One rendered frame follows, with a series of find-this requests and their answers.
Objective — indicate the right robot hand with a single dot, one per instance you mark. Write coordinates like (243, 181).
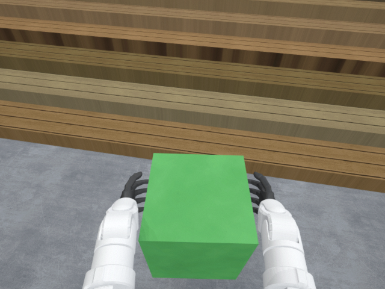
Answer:
(264, 191)

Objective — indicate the robot left forearm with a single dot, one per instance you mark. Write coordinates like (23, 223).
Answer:
(113, 260)

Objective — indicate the left robot hand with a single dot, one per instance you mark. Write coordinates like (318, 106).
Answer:
(130, 189)

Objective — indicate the robot right forearm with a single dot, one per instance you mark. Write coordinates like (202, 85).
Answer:
(285, 264)

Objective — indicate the carton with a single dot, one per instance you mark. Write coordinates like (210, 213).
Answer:
(198, 220)

